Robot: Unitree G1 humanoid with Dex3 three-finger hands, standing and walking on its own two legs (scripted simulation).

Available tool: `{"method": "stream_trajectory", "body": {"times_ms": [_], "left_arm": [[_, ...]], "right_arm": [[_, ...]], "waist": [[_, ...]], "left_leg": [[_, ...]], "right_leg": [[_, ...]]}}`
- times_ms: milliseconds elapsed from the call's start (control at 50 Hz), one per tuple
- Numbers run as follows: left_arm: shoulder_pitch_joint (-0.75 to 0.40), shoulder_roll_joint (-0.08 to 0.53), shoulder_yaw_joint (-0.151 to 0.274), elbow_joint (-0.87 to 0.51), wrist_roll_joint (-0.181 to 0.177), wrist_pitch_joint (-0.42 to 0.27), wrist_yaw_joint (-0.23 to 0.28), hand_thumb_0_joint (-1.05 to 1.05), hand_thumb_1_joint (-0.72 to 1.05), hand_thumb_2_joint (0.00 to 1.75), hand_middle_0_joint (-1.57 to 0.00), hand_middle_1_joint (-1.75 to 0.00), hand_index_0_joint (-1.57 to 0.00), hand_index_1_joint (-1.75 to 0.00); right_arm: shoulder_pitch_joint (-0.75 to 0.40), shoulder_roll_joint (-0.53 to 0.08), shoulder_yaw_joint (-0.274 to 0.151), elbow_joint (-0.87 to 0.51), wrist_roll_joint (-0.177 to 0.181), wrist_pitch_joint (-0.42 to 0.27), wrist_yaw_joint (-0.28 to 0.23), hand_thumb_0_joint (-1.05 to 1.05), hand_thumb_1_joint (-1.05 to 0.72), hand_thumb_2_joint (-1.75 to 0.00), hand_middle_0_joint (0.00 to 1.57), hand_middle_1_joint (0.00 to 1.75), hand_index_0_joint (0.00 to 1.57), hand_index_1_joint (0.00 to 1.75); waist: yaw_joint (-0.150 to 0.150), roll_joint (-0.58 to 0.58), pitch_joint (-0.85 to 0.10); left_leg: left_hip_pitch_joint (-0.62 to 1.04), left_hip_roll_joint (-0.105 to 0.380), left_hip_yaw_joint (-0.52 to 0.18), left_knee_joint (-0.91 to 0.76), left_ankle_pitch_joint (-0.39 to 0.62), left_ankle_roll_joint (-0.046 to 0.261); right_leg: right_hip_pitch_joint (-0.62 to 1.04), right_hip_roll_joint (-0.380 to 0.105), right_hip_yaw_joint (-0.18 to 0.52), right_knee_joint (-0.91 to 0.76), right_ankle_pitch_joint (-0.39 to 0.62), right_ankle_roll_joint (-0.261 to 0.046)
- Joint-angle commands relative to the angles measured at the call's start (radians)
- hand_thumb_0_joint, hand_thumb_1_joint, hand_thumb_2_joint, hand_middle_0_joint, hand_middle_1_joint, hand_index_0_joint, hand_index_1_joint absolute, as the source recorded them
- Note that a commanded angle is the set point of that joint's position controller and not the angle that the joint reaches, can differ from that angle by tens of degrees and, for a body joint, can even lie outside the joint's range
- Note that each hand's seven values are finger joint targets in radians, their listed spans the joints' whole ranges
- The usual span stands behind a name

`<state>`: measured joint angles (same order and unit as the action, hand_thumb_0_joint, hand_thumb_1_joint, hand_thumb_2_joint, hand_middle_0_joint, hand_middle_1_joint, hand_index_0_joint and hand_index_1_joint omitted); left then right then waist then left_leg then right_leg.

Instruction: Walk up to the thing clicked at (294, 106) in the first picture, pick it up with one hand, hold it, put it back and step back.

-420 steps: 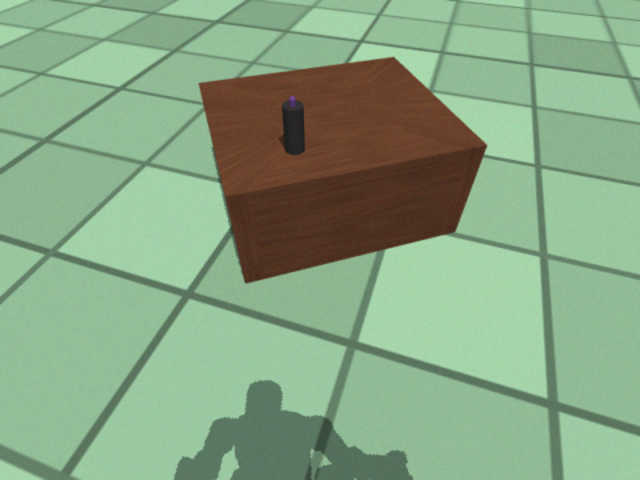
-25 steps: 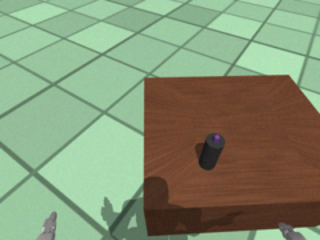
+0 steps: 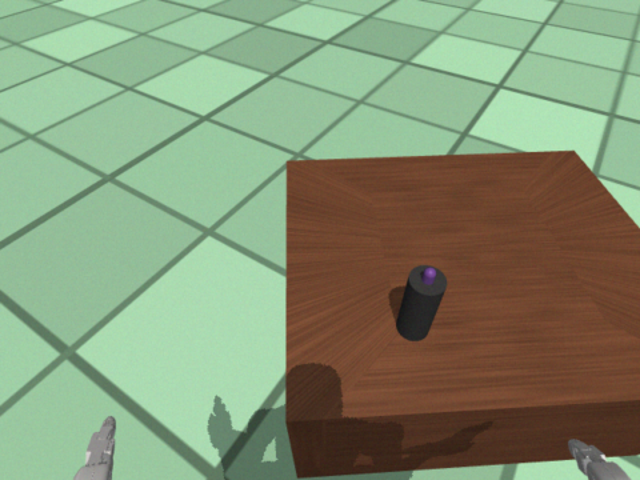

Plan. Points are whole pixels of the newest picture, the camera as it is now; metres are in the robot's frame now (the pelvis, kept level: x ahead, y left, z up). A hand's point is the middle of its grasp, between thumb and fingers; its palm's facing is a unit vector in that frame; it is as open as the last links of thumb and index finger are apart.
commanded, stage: go down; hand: right
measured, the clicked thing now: (420, 300) +0.51 -0.19 -0.18
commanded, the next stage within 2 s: approach in 1.54 s
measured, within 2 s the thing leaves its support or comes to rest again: neither
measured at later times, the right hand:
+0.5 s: hand (590, 384) +0.26 -0.31 +0.00, palm faces +0.16 +0.96 -0.23, open 17.3 cm
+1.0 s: hand (608, 307) +0.34 -0.35 +0.04, palm faces +0.15 +0.98 -0.10, open 17.4 cm
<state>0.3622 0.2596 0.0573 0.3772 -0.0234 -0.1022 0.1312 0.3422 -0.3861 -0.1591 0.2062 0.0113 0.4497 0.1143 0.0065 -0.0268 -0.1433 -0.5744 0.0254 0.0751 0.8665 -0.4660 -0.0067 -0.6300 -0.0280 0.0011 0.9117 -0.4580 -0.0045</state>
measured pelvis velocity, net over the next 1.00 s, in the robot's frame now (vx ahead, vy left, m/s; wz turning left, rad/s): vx -0.02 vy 0.00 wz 0.02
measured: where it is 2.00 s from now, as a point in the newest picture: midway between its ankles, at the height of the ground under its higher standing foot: outside the picture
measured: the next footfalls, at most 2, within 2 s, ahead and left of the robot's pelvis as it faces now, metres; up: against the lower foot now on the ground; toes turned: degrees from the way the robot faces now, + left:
none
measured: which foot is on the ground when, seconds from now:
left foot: down 0.00-1.00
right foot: down 0.00-1.00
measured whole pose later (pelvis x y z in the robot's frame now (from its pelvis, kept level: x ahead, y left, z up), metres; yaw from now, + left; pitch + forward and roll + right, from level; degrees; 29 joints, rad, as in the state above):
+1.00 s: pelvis -0.02 +0.00 +0.00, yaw +1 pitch +13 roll +2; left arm 0.28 0.27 -0.03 0.49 0.01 -0.20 0.14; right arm -0.47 -0.77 -0.53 1.08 0.12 -0.12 0.50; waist 0.08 0.02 -0.09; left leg -0.66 0.00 0.07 0.82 -0.40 0.00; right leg -0.71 -0.05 0.00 0.88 -0.40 0.00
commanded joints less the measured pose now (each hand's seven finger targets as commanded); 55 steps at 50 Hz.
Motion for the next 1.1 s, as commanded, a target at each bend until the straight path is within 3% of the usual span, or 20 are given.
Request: {"method": "stream_trajectory", "body": {"times_ms": [0,60,180,280,340,360,380,420,560,600,640,680,740,760,800,840,920,960,1040,1080], "left_arm": [[0.02,0.154,0.076,-0.182,0.0,-0.049,0.008,0.0,-0.54,0.04,-0.06,-0.06,-0.06,-0.06],[0.007,0.15,0.069,-0.194,-0.001,-0.051,0.013,0.0,-0.54,0.04,-0.06,-0.05,-0.06,-0.06],[-0.053,0.157,0.048,-0.281,-0.002,-0.084,0.039,0.0,-0.54,0.04,-0.06,-0.05,-0.06,-0.06],[-0.042,0.16,0.047,-0.146,0.0,-0.11,0.061,0.0,-0.53,0.04,-0.05,-0.05,-0.05,-0.05],[0.002,0.163,0.052,-0.101,0.001,-0.125,0.056,0.0,-0.53,0.03,-0.05,-0.05,-0.06,-0.05],[-0.004,0.195,0.076,-0.138,-0.001,-0.135,0.057,0.0,-0.53,0.03,-0.05,-0.05,-0.05,-0.05],[0.015,0.164,0.034,-0.097,0.002,-0.138,0.051,0.0,-0.53,0.03,-0.05,-0.05,-0.05,-0.05],[-0.027,0.179,0.051,-0.093,-0.003,-0.152,0.048,0.0,-0.53,0.03,-0.05,-0.05,-0.05,-0.05],[-0.115,0.139,-0.041,-0.099,0.007,-0.177,0.031,0.0,-0.53,0.03,-0.05,-0.05,-0.05,-0.04],[-0.11,0.173,-0.011,-0.109,0.008,-0.171,0.034,0.0,-0.54,0.04,-0.05,-0.04,-0.05,-0.05],[-0.116,0.212,0.027,-0.143,0.009,-0.161,0.04,0.0,-0.54,0.04,-0.05,-0.04,-0.05,-0.05],[-0.116,0.231,0.032,-0.164,0.009,-0.154,0.038,0.0,-0.54,0.04,-0.05,-0.05,-0.05,-0.05],[-0.09,0.164,-0.029,-0.079,0.014,-0.147,0.027,0.0,-0.55,0.05,-0.05,-0.05,-0.05,-0.05],[-0.066,0.141,-0.042,-0.071,0.015,-0.146,0.025,0.0,-0.55,0.05,-0.05,-0.05,-0.05,-0.05],[-0.089,0.172,-0.018,-0.108,0.018,-0.152,0.025,0.0,-0.55,0.05,-0.05,-0.05,-0.05,-0.05],[-0.032,0.147,-0.042,-0.026,0.023,-0.145,0.018,0.0,-0.55,0.05,-0.05,-0.05,-0.05,-0.05],[-0.062,0.204,0.017,-0.012,0.028,-0.148,0.02,0.0,-0.54,0.05,-0.05,-0.05,-0.05,-0.05],[-0.081,0.182,-0.014,-0.02,0.025,-0.146,0.014,0.0,-0.54,0.05,-0.05,-0.05,-0.05,-0.05],[-0.127,0.232,0.013,-0.095,0.022,-0.142,0.016,0.0,-0.54,0.05,-0.05,-0.05,-0.05,-0.05],[-0.063,0.173,-0.035,-0.038,0.022,-0.128,0.004,0.0,-0.55,0.05,-0.05,-0.05,-0.05,-0.05]], "right_arm": [[-0.021,-0.198,-0.105,-0.183,-0.006,-0.025,-0.014,0.0,0.53,-0.02,0.05,0.05,0.05,0.05],[-0.029,-0.215,-0.116,-0.201,-0.006,-0.029,-0.012,0.0,0.54,-0.02,0.04,0.05,0.05,0.05],[-0.245,-0.284,-0.169,-0.24,0.009,-0.094,-0.028,0.0,0.52,-0.02,0.05,0.05,0.05,0.05],[-0.42,-0.35,-0.233,-0.107,0.057,-0.161,0.008,0.0,0.51,0.0,0.06,0.04,0.05,0.04],[-0.553,-0.375,-0.245,0.041,0.066,-0.197,0.059,0.0,0.53,-0.01,0.05,0.05,0.05,0.05],[-0.612,-0.391,-0.247,0.068,0.071,-0.208,0.079,0.0,0.51,-0.01,0.06,0.04,0.05,0.04],[-0.652,-0.404,-0.254,0.142,0.074,-0.216,0.102,0.0,0.52,-0.01,0.06,0.04,0.05,0.04],[-0.716,-0.427,-0.272,0.241,0.088,-0.239,0.15,0.0,0.49,-0.01,0.06,0.04,0.05,0.04],[-0.858,-0.564,-0.34,0.513,0.107,-0.377,0.266,0.0,0.52,-0.02,0.06,0.05,0.05,0.05],[-0.896,-0.676,-0.409,0.509,0.103,-0.424,0.275,0.0,0.54,-0.01,0.05,0.04,0.05,0.04],[-0.926,-0.704,-0.429,0.544,0.106,-0.461,0.284,0.0,0.55,-0.02,0.05,0.05,0.04,0.05],[-0.925,-0.695,-0.429,0.613,0.115,-0.492,0.296,0.0,0.56,-0.02,0.05,0.05,0.04,0.05],[-0.993,-0.71,-0.431,0.648,0.119,-0.55,0.315,0.0,0.54,-0.02,0.05,0.05,0.05,0.05],[-1.053,-0.728,-0.429,0.615,0.118,-0.572,0.323,0.0,0.55,-0.02,0.05,0.05,0.05,0.05],[-1.043,-0.719,-0.419,0.658,0.122,-0.594,0.34,0.0,0.55,-0.02,0.05,0.05,0.05,0.05],[-1.049,-0.715,-0.407,0.69,0.124,-0.608,0.36,0.0,0.53,-0.03,0.05,0.05,0.05,0.05],[-1.128,-0.761,-0.425,0.661,0.141,-0.633,0.392,0.0,0.5,-0.03,0.06,0.04,0.05,0.04],[-1.111,-0.748,-0.428,0.706,0.147,-0.638,0.402,0.0,0.48,-0.02,0.07,0.04,0.05,0.04],[-1.118,-0.786,-0.449,0.737,0.147,-0.653,0.407,0.0,0.46,-0.02,0.07,0.04,0.06,0.04],[-1.086,-0.768,-0.441,0.768,0.146,-0.652,0.411,0.0,0.45,-0.01,0.08,0.03,0.06,0.03]], "waist": [[0.014,-0.023,-0.093],[0.007,-0.037,-0.089],[0.025,-0.037,-0.113],[0.025,-0.099,-0.056],[0.063,-0.118,-0.041],[0.079,-0.102,-0.071],[0.076,-0.103,-0.063],[0.072,-0.064,-0.068],[0.017,-0.035,-0.161],[0.007,-0.069,-0.248],[0.021,-0.065,-0.29],[0.03,-0.046,-0.263],[0.031,-0.092,-0.187],[0.04,-0.13,-0.221],[0.059,-0.094,-0.237],[0.074,-0.133,-0.212],[0.095,-0.169,-0.306],[0.09,-0.135,-0.286],[0.088,-0.119,-0.358],[0.071,-0.134,-0.312]], "left_leg": [[0.027,-0.027,-0.013,-0.113,0.277,0.012],[0.021,-0.025,-0.014,-0.115,0.243,0.015],[0.027,-0.022,-0.022,-0.133,0.142,0.015],[0.001,-0.018,-0.032,-0.145,0.104,0.019],[-0.032,-0.022,-0.029,-0.147,0.102,0.02],[-0.029,-0.025,-0.026,-0.148,0.123,0.019],[-0.03,-0.026,-0.023,-0.148,0.127,0.018],[-0.029,-0.024,-0.023,-0.155,0.129,0.016],[0.037,-0.029,-0.036,-0.149,0.19,0.022],[0.091,-0.022,-0.052,-0.147,0.243,0.024],[0.113,-0.03,-0.046,-0.145,0.286,0.027],[0.099,-0.035,-0.046,-0.15,0.3,0.027],[0.044,-0.033,-0.059,-0.154,0.262,0.03],[0.041,-0.034,-0.059,-0.152,0.266,0.032],[0.037,-0.038,-0.057,-0.151,0.284,0.028],[0.0,-0.038,-0.057,-0.146,0.3,0.027],[-0.025,-0.038,-0.057,-0.135,0.356,0.023],[-0.023,-0.039,-0.051,-0.137,0.367,0.02],[0.015,-0.046,-0.04,-0.133,0.402,0.021],[0.008,-0.049,-0.036,-0.14,0.398,0.024]], "right_leg": [[0.122,0.02,0.017,-0.129,0.319,-0.005],[0.111,0.022,0.019,-0.13,0.281,-0.006],[0.121,0.014,0.037,-0.161,0.155,-0.005],[0.105,0.011,0.043,-0.182,0.102,-0.004],[0.113,0.009,0.043,-0.193,0.082,-0.005],[0.127,0.007,0.046,-0.193,0.098,-0.008],[0.128,0.004,0.046,-0.192,0.106,-0.007],[0.13,0.004,0.046,-0.188,0.109,-0.011],[0.107,0.009,0.036,-0.17,0.195,-0.018],[0.134,0.016,0.027,-0.16,0.246,-0.017],[0.176,0.012,0.03,-0.165,0.299,-0.018],[0.175,0.011,0.028,-0.162,0.314,-0.02],[0.125,0.012,0.018,-0.167,0.266,-0.022],[0.156,0.009,0.019,-0.17,0.276,-0.021],[0.168,0.006,0.022,-0.163,0.283,-0.024],[0.164,0.007,0.02,-0.155,0.297,-0.022],[0.245,0.003,0.031,-0.124,0.397,-0.02],[0.222,0.005,0.034,-0.117,0.407,-0.024],[0.263,0.002,0.045,-0.116,0.489,-0.018],[0.249,0.003,0.044,-0.12,0.518,-0.017]]}}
